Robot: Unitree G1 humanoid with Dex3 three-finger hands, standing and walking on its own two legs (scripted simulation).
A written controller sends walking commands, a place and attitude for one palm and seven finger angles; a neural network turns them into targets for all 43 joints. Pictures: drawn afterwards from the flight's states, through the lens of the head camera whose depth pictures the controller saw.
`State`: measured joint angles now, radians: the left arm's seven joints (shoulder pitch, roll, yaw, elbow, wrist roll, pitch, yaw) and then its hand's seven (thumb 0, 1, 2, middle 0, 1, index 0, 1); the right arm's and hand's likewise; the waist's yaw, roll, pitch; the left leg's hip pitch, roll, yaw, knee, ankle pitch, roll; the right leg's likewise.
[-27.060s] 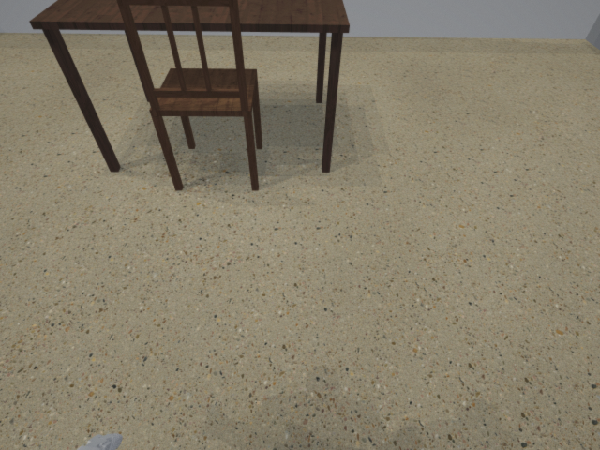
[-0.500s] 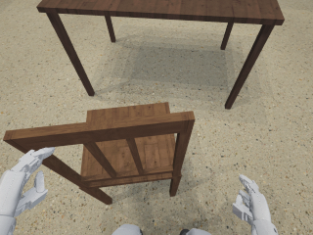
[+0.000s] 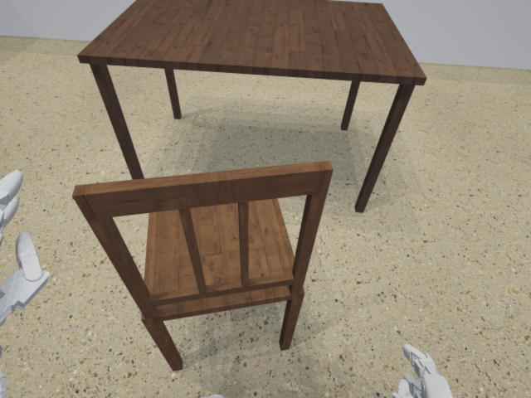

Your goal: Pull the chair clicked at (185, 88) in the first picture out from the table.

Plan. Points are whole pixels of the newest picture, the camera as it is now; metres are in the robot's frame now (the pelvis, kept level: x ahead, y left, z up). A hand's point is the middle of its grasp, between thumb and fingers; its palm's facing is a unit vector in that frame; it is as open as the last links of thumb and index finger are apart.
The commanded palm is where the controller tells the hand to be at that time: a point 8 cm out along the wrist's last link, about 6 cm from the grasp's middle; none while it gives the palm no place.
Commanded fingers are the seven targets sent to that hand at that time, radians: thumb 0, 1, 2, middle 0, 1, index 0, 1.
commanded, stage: step back with the hand held close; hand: left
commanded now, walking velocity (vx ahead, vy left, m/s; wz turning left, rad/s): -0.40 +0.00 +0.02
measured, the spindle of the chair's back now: (194, 254) +0.40 +0.15 -0.08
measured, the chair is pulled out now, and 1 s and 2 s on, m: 0.60 0.60 0.60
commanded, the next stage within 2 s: stop stepping back and stand still in 0.12 s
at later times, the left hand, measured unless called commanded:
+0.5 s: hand out of the picture +0.10 +0.25 +0.17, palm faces +0.33 -0.80 -0.50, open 7.4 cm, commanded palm +0.04 +0.30 +0.19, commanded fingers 0.00 0.90 0.90 -0.20 -0.30 -0.20 -0.30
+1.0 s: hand out of the picture +0.05 +0.25 +0.18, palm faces +0.42 -0.75 -0.51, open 7.4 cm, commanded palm -0.02 +0.29 +0.19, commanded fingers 0.00 0.90 0.90 -0.20 -0.30 -0.20 -0.30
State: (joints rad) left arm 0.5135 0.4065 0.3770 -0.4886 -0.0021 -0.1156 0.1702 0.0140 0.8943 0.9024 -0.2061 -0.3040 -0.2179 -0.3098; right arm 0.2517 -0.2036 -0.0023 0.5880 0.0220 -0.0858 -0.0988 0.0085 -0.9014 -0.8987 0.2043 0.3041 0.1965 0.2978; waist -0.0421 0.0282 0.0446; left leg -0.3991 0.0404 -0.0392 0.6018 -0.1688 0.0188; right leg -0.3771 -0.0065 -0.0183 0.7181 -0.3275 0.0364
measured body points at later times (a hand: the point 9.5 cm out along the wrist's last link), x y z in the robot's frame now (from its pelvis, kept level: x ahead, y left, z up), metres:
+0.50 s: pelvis -0.11 +0.00 +0.01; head -0.09 +0.01 +0.46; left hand +0.08 +0.29 +0.20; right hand +0.08 -0.24 -0.05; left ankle -0.04 +0.11 -0.73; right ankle -0.10 -0.13 -0.73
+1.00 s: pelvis -0.16 -0.01 +0.01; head -0.17 -0.01 +0.46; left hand +0.02 +0.29 +0.21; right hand -0.04 -0.24 -0.09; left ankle -0.10 +0.10 -0.73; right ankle -0.17 -0.11 -0.71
